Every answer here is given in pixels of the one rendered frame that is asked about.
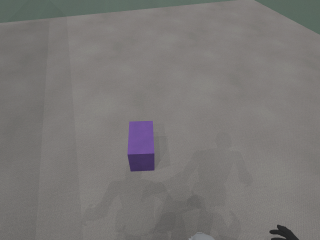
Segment carton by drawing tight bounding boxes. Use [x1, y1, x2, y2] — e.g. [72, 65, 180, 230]
[127, 121, 155, 172]

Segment right robot hand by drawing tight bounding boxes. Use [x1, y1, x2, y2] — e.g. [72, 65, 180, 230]
[269, 225, 299, 240]

